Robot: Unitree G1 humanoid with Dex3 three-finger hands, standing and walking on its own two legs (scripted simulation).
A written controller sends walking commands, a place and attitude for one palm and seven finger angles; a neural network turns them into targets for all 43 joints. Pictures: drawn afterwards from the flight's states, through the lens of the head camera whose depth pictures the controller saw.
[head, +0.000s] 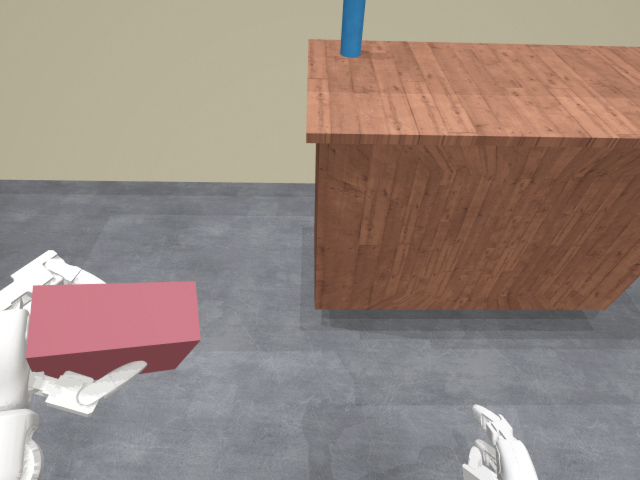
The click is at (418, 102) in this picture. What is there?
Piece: table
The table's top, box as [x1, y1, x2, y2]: [306, 39, 639, 147]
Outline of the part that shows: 308,39 306,142 639,147 639,47 362,40 360,55 357,57 350,58 344,57 339,53 340,40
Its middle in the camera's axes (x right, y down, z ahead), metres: +0.51 -0.40 +1.02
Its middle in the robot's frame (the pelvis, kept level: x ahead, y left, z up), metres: +1.06 -0.44 +0.03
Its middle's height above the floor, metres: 0.80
